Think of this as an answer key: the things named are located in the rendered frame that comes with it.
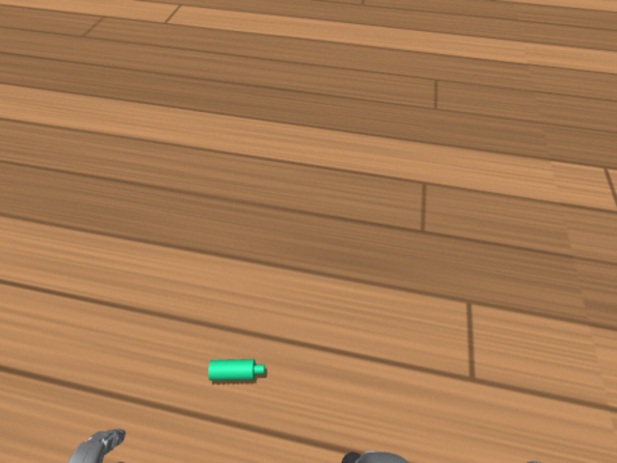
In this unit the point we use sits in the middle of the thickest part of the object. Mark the left robot hand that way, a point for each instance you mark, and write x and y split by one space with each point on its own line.
98 445

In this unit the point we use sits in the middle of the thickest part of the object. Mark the bottle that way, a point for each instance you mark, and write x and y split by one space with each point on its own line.
234 369

